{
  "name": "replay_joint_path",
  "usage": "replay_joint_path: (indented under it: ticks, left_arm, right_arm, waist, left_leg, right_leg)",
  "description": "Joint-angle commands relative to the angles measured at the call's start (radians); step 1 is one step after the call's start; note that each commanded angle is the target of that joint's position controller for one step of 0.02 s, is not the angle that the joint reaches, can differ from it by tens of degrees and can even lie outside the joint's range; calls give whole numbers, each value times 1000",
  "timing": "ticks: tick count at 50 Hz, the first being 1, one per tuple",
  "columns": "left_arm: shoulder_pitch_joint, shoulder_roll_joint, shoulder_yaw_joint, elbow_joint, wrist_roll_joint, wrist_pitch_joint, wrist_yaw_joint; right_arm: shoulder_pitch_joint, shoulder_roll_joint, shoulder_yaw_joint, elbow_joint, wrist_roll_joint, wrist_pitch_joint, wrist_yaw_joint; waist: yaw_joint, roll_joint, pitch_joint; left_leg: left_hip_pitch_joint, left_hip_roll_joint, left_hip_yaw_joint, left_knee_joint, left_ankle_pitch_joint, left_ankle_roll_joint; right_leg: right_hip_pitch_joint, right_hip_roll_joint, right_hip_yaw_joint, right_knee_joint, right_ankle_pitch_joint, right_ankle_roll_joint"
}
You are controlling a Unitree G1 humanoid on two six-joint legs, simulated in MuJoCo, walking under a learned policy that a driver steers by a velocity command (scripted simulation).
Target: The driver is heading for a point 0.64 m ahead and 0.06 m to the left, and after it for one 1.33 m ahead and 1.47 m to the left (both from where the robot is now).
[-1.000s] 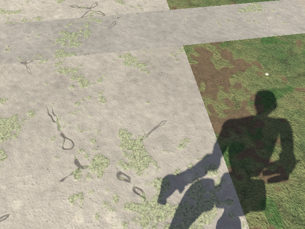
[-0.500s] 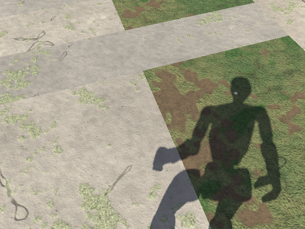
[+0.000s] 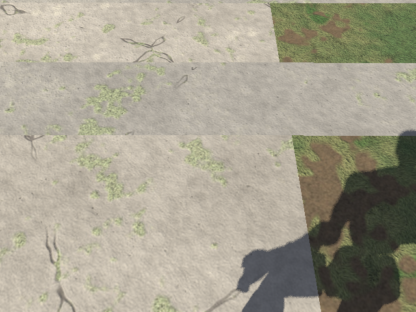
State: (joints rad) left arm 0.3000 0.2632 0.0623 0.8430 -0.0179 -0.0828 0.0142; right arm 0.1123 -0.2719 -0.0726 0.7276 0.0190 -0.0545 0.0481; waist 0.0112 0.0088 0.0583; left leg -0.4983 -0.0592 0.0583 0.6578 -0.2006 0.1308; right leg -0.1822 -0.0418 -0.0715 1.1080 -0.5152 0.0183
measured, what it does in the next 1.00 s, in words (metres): walks ahead, turning left: right foot, then left foot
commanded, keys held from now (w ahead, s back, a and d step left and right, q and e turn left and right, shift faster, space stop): w+q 0.40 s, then w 0.34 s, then q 0.26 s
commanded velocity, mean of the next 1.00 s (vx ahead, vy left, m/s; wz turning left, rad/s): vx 0.45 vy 0.00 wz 0.42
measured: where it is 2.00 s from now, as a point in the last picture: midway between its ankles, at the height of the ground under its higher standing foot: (183, 270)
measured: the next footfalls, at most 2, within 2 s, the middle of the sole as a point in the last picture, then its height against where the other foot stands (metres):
right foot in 0.42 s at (252, 311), level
left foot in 0.88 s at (150, 264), level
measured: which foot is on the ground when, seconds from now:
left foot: down 0.00-0.42, up 0.44-0.86, down 0.88-1.00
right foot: up 0.00-0.40, down 0.42-0.90, up 0.92-1.00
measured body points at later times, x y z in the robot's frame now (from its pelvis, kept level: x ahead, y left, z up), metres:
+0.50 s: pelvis +0.29 -0.02 +0.01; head +0.32 -0.02 +0.46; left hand +0.41 +0.28 -0.06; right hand +0.44 -0.27 -0.10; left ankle +0.12 +0.06 -0.64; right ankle +0.40 -0.11 -0.71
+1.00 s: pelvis +0.49 +0.09 +0.01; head +0.52 +0.13 +0.46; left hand +0.44 +0.38 -0.11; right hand +0.79 -0.05 -0.06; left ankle +0.54 +0.21 -0.71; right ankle +0.46 -0.08 -0.63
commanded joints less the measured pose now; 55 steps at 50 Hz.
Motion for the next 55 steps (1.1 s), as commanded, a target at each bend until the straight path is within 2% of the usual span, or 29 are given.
replay_joint_path:
  ticks: [1,2,3,7,11,15,18,20,21,22,23,24,25,26,27,30,32,35,40,42,44,45,46,47,48,49,51,53,55]
  left_arm:
    - [-112,124,11,-163,-23,-85,-12]
    - [-113,129,18,-151,6,-81,-3]
    - [-89,139,27,-149,20,-68,-2]
    - [-112,93,19,-178,37,-27,1]
    - [-272,54,-1,-220,33,-28,-6]
    - [-368,82,5,-253,13,-43,-26]
    - [-338,122,23,-254,9,-60,-36]
    - [-181,158,46,-220,18,-71,-29]
    - [-27,210,60,-205,36,-72,-21]
    - [86,281,79,-160,49,-60,-25]
    - [95,199,63,-157,20,-56,-32]
    - [52,134,45,-164,14,-50,-30]
    - [0,116,35,-169,22,-40,-30]
    - [-31,102,28,-162,26,-35,-31]
    - [-45,89,20,-157,33,-36,-30]
    - [-39,96,20,-129,17,-42,-34]
    - [-28,137,30,-113,11,-41,-31]
    - [-11,167,35,-93,4,-28,-26]
    - [46,192,34,-46,0,-5,-24]
    - [23,201,36,-40,-4,4,-16]
    - [10,186,32,-51,-3,10,-2]
    - [10,146,14,-90,32,6,7]
    - [151,66,-20,-100,53,-2,-3]
    - [126,158,-2,-83,32,-3,-12]
    - [32,178,5,-109,7,4,-11]
    - [-11,168,4,-116,12,15,0]
    - [-24,170,11,-131,28,42,15]
    - [-8,143,7,-130,32,57,22]
    - [-30,128,3,-138,36,63,29]
  right_arm:
    - [215,-149,-46,-19,3,-20,-12]
    - [143,-116,-36,-37,4,-21,-13]
    - [108,-93,-27,-57,-6,-21,-18]
    - [130,-140,-37,-62,-5,-26,-38]
    - [192,-155,-41,-48,7,-10,-57]
    - [251,-156,-40,-33,12,3,-62]
    - [242,-156,-42,-37,9,11,-69]
    - [201,-124,-32,-58,5,11,-67]
    - [190,-68,-9,-79,-12,5,-61]
    - [348,-8,10,-91,14,-4,-62]
    - [373,-86,3,-62,24,-7,-63]
    - [272,-143,-11,-65,20,-4,-62]
    - [195,-140,-10,-84,5,-3,-62]
    - [139,-126,-11,-103,-10,-9,-59]
    - [136,-111,-11,-109,-9,-10,-53]
    - [150,-59,3,-106,-5,-4,-44]
    - [91,-40,15,-125,-14,-8,-42]
    - [4,-24,28,-137,-11,-18,-33]
    - [-97,-49,21,-167,-4,-23,-16]
    - [-70,-68,10,-170,-10,-21,-10]
    - [92,-141,-27,-128,-23,-14,-18]
    - [216,-236,-52,-123,-34,-7,-33]
    - [198,-291,-50,-146,-38,1,-33]
    - [216,-213,-39,-154,-22,9,-28]
    - [159,-181,-30,-162,-18,10,-27]
    - [111,-159,-24,-161,-11,15,-29]
    - [52,-160,-23,-174,-21,25,-31]
    - [27,-170,-29,-178,-33,28,-36]
    - [38,-182,-36,-172,-28,32,-47]
  waist:
    - [-90,5,-209]
    - [-45,-26,-152]
    - [-11,-17,-135]
    - [10,3,-92]
    - [-53,60,-75]
    - [-93,91,-75]
    - [-62,121,-80]
    - [27,126,-151]
    - [95,45,-288]
    - [40,-287,-419]
    - [53,-274,-377]
    - [79,-160,-235]
    - [67,-77,-153]
    - [50,-52,-87]
    - [22,-73,-72]
    - [-6,-110,-71]
    - [4,-94,-62]
    - [34,-87,-57]
    - [62,-104,-48]
    - [27,-113,-79]
    - [-56,-77,-169]
    - [-92,71,-281]
    - [-14,287,-404]
    - [-69,176,-469]
    - [-66,129,-338]
    - [-44,49,-259]
    - [11,55,-191]
    - [36,90,-196]
    - [33,93,-214]
  left_leg:
    - [675,320,-620,-362,50,230]
    - [528,277,-521,-369,155,201]
    - [434,248,-463,-392,227,191]
    - [272,195,-348,-431,390,181]
    - [230,119,-283,-397,306,108]
    - [298,154,-379,-338,186,86]
    - [380,192,-478,-256,170,66]
    - [349,135,-460,-110,266,22]
    - [244,83,-377,144,177,-15]
    - [-119,-63,-250,474,-274,-89]
    - [-263,-3,-271,627,-371,-100]
    - [-303,32,-266,675,-279,-106]
    - [-281,64,-225,662,-211,-108]
    - [-265,88,-215,607,-167,-107]
    - [-219,115,-207,562,-140,-104]
    - [-166,139,-151,424,-129,-112]
    - [-171,155,-125,303,-68,-123]
    - [-109,148,-93,106,92,-127]
    - [-38,98,-64,-68,177,-106]
    - [39,71,-51,-120,164,-73]
    - [288,29,-34,-199,277,-26]
    - [538,223,-270,-160,629,46]
    - [797,456,-624,-155,852,247]
    - [762,427,-653,-210,653,249]
    - [660,369,-542,-231,579,209]
    - [538,322,-469,-253,536,169]
    - [316,271,-416,-306,491,144]
    - [223,236,-376,-322,509,146]
    - [206,225,-374,-315,501,147]
  right_leg:
    - [-630,-19,180,236,110,-45]
    - [-561,-50,169,152,152,-37]
    - [-489,-71,174,107,183,-29]
    - [-439,-65,129,-84,279,30]
    - [-383,1,106,-409,537,45]
    - [-340,45,124,-568,578,33]
    - [-290,52,146,-629,472,-6]
    - [-55,36,135,-685,477,-61]
    - [195,-118,270,-658,445,-130]
    - [544,-335,719,-720,256,-302]
    - [538,-373,882,-789,37,-309]
    - [418,-327,743,-807,22,-268]
    - [288,-283,612,-818,131,-241]
    - [179,-244,526,-840,250,-238]
    - [114,-212,458,-861,328,-229]
    - [49,-179,347,-911,454,-246]
    - [38,-187,301,-938,517,-260]
    - [22,-159,212,-950,530,-236]
    - [107,-179,143,-871,698,-185]
    - [136,-176,102,-774,824,-146]
    - [81,-102,27,-524,924,-83]
    - [-119,-40,-26,-221,607,-24]
    - [-433,92,36,107,-160,30]
    - [-477,53,163,200,-144,25]
    - [-536,25,150,214,-69,21]
    - [-535,-5,141,169,1,26]
    - [-428,-28,150,70,69,36]
    - [-357,-2,131,-6,104,47]
    - [-345,17,134,-86,135,58]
